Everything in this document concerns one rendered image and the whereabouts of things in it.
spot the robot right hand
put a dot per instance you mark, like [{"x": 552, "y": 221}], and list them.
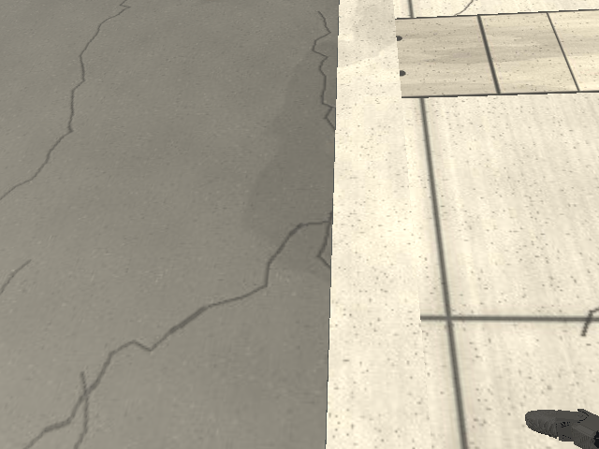
[{"x": 580, "y": 427}]

